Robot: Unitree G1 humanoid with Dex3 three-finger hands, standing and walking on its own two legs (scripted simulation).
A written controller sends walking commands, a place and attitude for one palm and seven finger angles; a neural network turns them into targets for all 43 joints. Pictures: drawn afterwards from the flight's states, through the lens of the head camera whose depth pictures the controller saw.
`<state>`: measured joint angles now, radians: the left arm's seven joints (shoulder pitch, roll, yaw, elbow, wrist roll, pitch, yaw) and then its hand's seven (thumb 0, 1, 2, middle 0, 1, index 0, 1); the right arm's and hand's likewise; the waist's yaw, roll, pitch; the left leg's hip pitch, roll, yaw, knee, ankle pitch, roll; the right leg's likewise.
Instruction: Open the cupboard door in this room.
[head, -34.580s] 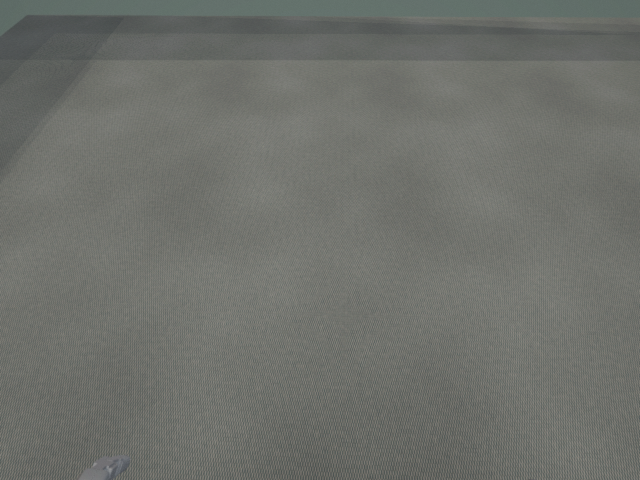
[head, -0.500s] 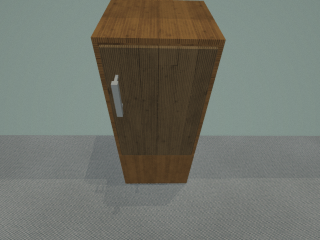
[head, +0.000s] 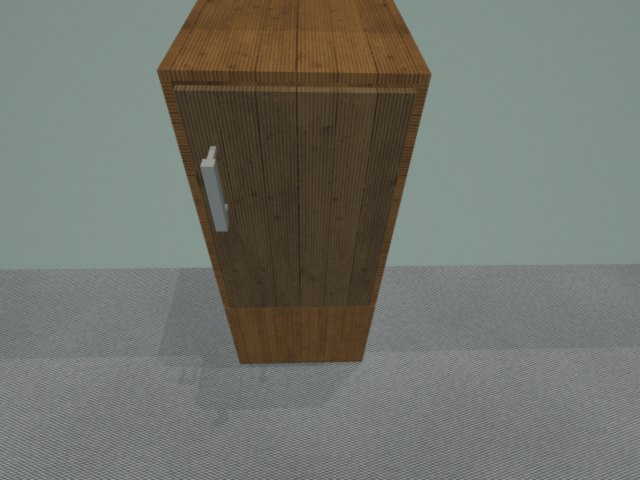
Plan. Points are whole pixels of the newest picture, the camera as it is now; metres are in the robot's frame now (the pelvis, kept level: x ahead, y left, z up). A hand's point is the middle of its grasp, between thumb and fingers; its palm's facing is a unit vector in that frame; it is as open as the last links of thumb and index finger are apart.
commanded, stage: look again from close up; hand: left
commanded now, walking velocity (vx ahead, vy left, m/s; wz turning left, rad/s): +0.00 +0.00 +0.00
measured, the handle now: (217, 190) +0.56 +0.22 +0.03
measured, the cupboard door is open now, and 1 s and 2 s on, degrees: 0 0 0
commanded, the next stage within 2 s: raise the hand with hooked fingers in 0.06 s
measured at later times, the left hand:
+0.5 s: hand (217, 416) +0.20 +0.14 -0.02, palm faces +0.04 -1.00 +0.02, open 8.1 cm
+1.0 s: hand (178, 391) +0.23 +0.20 -0.02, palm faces +0.09 -0.99 -0.06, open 11.1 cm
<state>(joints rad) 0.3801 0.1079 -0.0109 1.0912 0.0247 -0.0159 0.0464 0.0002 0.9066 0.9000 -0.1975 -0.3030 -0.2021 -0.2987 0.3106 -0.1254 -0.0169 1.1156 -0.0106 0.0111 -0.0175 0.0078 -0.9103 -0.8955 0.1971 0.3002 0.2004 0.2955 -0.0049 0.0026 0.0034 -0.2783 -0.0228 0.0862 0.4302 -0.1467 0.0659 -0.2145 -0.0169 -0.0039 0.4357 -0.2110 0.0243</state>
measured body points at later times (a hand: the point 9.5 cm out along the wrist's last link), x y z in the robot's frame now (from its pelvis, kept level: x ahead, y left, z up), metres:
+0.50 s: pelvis +0.00 -0.02 -0.07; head +0.02 -0.01 +0.38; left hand +0.19 +0.19 -0.02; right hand +0.21 -0.28 -0.11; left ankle +0.06 +0.07 -0.74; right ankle +0.02 -0.14 -0.74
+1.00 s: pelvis +0.02 -0.04 -0.07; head +0.09 -0.04 +0.37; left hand +0.22 +0.25 -0.01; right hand +0.19 -0.27 -0.17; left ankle +0.06 +0.07 -0.74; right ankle +0.01 -0.14 -0.74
